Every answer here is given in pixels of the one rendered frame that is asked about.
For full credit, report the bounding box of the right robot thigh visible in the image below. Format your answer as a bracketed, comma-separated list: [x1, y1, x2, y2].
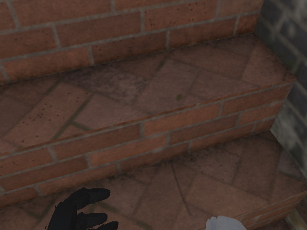
[205, 216, 247, 230]

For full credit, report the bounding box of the left robot hand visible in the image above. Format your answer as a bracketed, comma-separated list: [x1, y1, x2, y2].
[45, 187, 119, 230]

